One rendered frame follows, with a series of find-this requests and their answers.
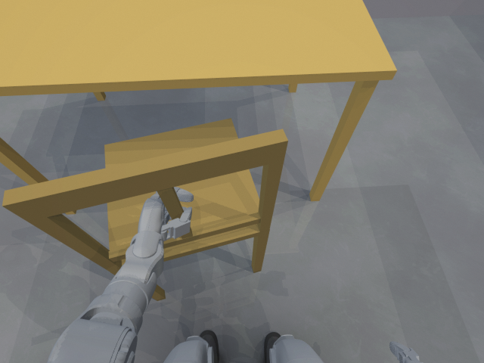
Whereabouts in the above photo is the left robot shin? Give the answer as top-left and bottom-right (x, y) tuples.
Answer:
(186, 336), (208, 344)

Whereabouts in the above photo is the robot left upper arm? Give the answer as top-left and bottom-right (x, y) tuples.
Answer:
(51, 318), (138, 363)

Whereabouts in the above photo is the chair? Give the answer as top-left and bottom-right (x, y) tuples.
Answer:
(2, 118), (288, 301)

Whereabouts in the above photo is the table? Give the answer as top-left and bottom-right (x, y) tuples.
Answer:
(0, 0), (397, 215)

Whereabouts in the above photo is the robot left hand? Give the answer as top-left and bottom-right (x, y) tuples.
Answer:
(138, 187), (194, 241)

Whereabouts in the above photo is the right robot foot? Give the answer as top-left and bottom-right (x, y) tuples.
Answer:
(264, 332), (281, 363)

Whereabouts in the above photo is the robot left forearm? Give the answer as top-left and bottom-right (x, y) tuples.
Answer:
(47, 231), (164, 363)

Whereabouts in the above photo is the robot right hand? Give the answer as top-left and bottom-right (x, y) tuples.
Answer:
(389, 341), (423, 363)

